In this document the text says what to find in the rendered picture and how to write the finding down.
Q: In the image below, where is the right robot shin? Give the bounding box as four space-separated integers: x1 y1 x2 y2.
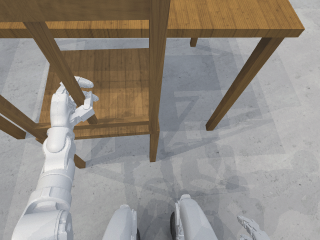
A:
175 194 191 240

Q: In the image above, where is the robot left hand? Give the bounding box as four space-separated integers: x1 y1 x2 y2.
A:
50 76 99 131

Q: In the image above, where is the robot shin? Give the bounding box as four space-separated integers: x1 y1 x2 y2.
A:
119 204 137 240
175 194 191 240

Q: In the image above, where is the chair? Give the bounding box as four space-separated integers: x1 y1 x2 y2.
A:
0 0 171 169

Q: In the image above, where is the left robot forearm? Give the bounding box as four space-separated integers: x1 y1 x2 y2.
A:
11 126 76 240

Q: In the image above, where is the table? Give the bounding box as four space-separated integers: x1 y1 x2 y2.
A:
0 0 305 140

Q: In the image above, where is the left robot shin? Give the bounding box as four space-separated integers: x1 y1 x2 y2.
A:
119 204 137 240

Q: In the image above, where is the robot left upper arm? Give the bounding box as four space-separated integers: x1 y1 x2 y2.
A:
13 209 74 240

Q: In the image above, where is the robot right hand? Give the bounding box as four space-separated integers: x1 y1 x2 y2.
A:
237 215 270 240

